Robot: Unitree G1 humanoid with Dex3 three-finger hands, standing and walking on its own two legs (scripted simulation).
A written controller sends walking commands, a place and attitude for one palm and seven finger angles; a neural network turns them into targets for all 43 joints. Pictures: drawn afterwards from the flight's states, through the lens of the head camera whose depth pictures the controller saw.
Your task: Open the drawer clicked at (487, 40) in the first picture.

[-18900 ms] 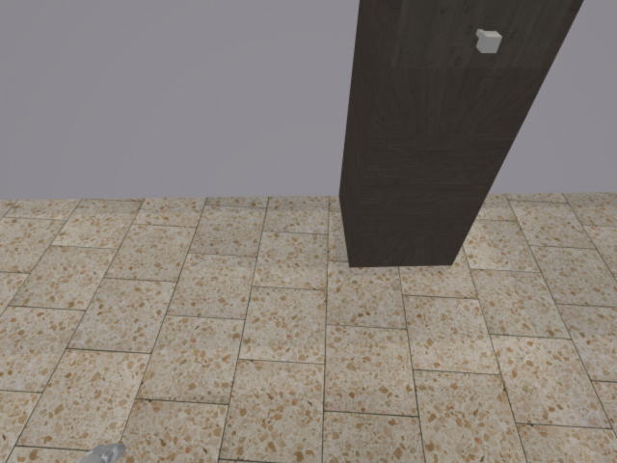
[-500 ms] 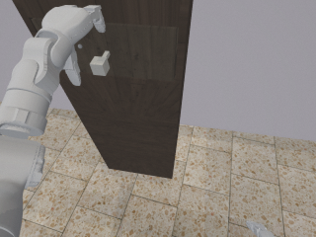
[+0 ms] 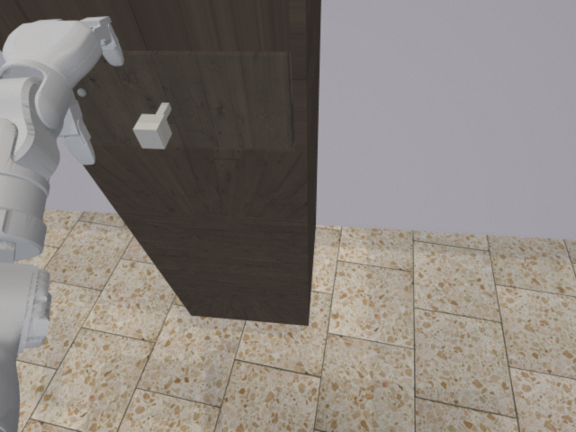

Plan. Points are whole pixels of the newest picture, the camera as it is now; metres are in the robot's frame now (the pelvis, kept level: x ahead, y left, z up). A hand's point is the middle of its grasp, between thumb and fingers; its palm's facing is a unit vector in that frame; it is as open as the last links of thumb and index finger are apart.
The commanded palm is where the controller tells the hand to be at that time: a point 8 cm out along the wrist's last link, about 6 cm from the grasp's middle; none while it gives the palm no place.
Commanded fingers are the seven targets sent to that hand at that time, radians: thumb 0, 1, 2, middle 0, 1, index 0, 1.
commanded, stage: move the hooked fingers above the handle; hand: left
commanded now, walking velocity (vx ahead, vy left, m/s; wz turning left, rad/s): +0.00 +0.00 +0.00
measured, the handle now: (157, 122) +0.51 +0.22 +0.15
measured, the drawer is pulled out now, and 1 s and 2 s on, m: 0.00 0.00 0.00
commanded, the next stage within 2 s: lower the fingers behind the handle in 0.86 s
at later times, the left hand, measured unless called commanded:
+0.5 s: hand (122, 89) +0.48 +0.22 +0.23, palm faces +0.03 +0.03 -1.00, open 13.4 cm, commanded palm +0.45 +0.23 +0.27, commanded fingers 0.00 -0.50 0.30 -0.30 -1.20 -0.30 -1.20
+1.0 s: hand (116, 84) +0.48 +0.23 +0.23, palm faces +0.03 +0.01 -1.00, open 13.4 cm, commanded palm +0.46 +0.23 +0.27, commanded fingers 0.00 -0.50 0.30 -0.30 -1.20 -0.30 -1.20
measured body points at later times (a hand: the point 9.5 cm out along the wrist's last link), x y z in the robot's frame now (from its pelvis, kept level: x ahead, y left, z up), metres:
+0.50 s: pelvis +0.01 +0.00 +0.00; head +0.05 -0.02 +0.45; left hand +0.47 +0.22 +0.28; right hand +0.12 -0.24 -0.14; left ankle -0.04 +0.07 -0.74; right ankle +0.01 -0.11 -0.74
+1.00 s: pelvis +0.00 +0.00 +0.00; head +0.05 -0.02 +0.45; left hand +0.48 +0.23 +0.29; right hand +0.10 -0.26 -0.13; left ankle -0.04 +0.07 -0.74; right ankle +0.01 -0.11 -0.74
